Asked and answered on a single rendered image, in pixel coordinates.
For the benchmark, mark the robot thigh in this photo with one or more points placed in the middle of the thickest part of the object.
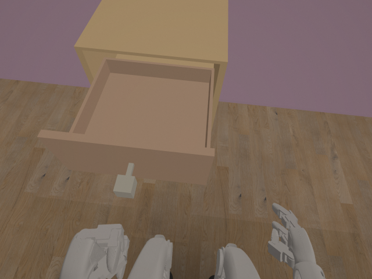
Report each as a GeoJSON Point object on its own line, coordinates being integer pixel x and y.
{"type": "Point", "coordinates": [155, 257]}
{"type": "Point", "coordinates": [234, 263]}

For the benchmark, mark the robot left hand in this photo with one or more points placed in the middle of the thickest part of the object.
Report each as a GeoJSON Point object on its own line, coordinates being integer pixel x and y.
{"type": "Point", "coordinates": [104, 247]}

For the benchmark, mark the left robot thigh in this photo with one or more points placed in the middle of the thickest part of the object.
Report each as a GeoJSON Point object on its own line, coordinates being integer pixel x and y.
{"type": "Point", "coordinates": [155, 257]}

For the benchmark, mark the robot right forearm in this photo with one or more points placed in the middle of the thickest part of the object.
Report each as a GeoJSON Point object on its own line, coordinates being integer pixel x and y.
{"type": "Point", "coordinates": [307, 270]}

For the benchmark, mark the right robot thigh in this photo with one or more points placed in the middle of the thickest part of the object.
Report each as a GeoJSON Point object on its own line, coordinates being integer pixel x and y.
{"type": "Point", "coordinates": [234, 263]}

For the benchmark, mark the robot right hand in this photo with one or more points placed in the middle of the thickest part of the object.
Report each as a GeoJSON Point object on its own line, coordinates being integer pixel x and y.
{"type": "Point", "coordinates": [295, 245]}

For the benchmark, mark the cabinet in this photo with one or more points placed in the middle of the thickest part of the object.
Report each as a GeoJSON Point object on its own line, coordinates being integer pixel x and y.
{"type": "Point", "coordinates": [179, 32]}

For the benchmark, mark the drawer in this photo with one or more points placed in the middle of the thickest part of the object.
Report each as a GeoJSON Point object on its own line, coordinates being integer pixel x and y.
{"type": "Point", "coordinates": [157, 116]}

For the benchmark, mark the handle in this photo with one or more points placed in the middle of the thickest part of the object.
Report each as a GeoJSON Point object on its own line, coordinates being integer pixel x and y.
{"type": "Point", "coordinates": [125, 185]}

